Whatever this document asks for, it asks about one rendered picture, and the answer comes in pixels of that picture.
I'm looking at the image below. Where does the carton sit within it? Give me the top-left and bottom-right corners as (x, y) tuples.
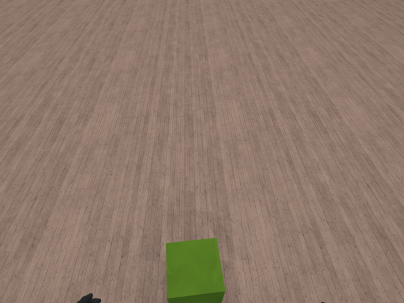
(166, 238), (225, 303)

